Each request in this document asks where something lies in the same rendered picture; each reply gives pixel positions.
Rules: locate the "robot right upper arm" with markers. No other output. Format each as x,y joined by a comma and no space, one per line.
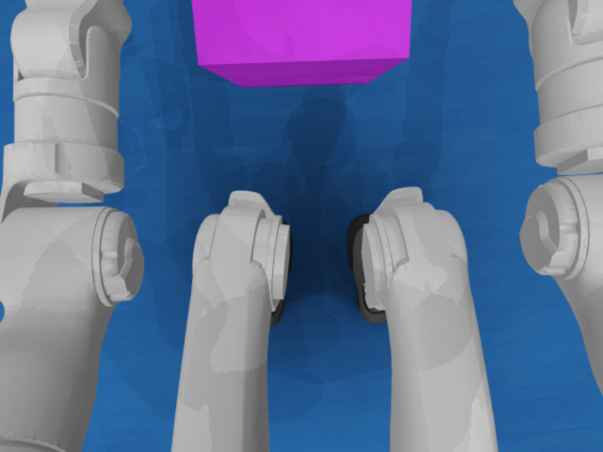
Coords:
562,236

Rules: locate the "robot right forearm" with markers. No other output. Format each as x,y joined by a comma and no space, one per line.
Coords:
566,45

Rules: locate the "robot left upper arm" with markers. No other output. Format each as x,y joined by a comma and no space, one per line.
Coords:
62,272

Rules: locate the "left robot shin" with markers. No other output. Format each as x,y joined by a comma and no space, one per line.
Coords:
205,235

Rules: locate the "robot left forearm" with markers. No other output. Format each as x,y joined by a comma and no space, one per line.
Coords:
66,76

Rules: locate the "carton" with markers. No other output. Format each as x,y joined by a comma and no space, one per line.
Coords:
283,43

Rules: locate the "robot right thigh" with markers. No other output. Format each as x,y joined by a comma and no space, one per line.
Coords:
440,398

